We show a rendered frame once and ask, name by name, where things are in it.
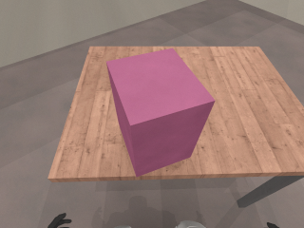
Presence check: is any table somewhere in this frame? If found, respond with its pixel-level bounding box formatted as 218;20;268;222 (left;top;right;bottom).
47;46;304;208

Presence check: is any robot left hand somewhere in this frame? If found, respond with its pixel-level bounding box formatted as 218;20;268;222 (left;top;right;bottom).
47;213;72;228

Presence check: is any carton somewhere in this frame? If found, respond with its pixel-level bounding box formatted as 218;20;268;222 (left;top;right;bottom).
106;48;215;177

